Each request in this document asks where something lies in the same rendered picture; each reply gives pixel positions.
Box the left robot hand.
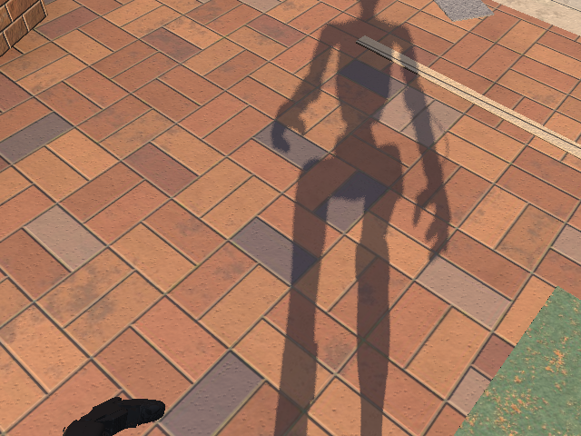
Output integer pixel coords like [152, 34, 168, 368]
[63, 397, 165, 436]

